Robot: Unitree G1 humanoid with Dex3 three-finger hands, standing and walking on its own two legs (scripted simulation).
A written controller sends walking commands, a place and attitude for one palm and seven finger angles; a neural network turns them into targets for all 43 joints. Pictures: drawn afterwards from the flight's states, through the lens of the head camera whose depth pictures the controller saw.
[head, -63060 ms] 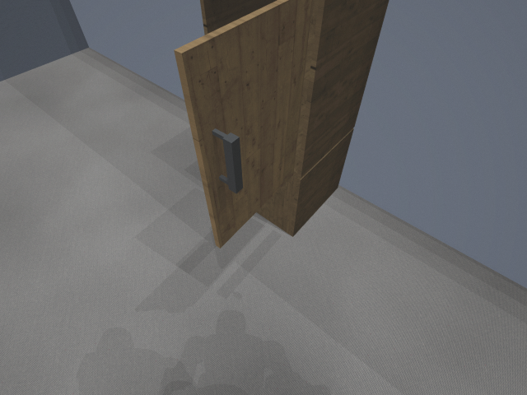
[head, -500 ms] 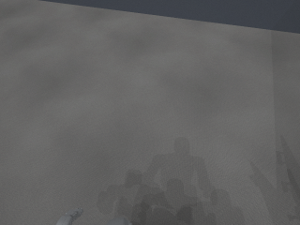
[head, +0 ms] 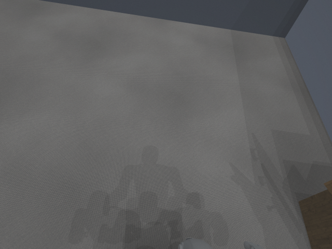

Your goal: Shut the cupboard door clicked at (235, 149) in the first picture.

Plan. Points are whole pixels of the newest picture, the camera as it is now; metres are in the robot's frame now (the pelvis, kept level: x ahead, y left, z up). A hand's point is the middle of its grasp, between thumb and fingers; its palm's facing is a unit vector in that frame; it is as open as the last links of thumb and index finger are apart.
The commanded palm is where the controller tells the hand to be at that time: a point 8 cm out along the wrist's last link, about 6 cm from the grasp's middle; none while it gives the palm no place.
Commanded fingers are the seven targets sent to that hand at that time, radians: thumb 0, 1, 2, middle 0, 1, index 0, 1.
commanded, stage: turn to face it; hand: left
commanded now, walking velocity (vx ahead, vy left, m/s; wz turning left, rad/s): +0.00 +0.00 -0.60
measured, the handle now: out of the picture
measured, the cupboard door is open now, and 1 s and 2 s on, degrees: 23 23 23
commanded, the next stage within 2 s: take the last steps up to it in 1.82 s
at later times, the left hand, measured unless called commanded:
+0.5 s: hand (124, 237) +0.16 +0.11 -0.15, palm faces -0.32 -0.91 -0.26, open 7.4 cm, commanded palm none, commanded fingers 0.00 0.90 0.90 -0.20 -0.30 -0.20 -0.30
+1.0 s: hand (134, 211) +0.23 +0.10 -0.17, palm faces -0.56 -0.80 -0.21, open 7.4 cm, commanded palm none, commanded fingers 0.00 0.90 0.90 -0.20 -0.30 -0.20 -0.30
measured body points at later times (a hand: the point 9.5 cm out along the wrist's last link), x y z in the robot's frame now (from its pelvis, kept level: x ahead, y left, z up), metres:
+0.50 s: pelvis +0.00 -0.05 +0.00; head +0.05 -0.08 +0.45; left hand +0.18 +0.16 -0.13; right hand -0.01 -0.33 -0.15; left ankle +0.04 +0.11 -0.66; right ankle -0.03 -0.14 -0.74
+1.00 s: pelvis +0.03 -0.02 +0.00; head +0.09 -0.04 +0.45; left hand +0.26 +0.14 -0.15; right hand -0.06 -0.27 -0.13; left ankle +0.08 +0.08 -0.74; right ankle -0.07 -0.13 -0.68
